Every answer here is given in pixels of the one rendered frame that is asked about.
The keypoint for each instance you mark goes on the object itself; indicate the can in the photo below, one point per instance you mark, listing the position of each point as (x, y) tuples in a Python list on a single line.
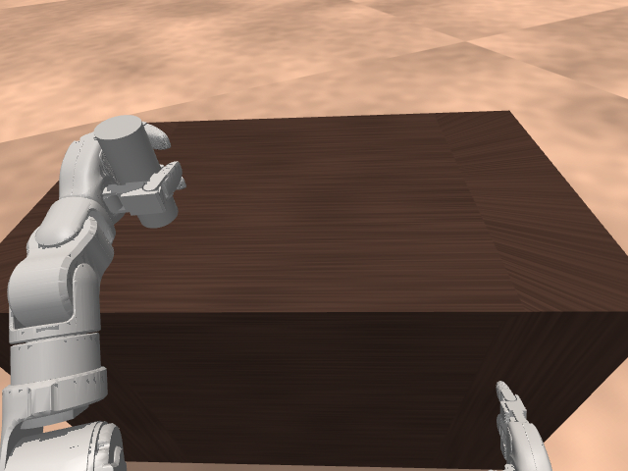
[(128, 149)]

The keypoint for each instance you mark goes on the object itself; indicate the right robot hand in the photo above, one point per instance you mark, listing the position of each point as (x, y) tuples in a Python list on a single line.
[(520, 442)]

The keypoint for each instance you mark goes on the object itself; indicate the left robot hand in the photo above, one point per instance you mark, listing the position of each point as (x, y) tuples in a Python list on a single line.
[(86, 172)]

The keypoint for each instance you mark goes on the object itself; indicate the left robot arm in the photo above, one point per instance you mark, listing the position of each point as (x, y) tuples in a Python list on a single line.
[(53, 298)]

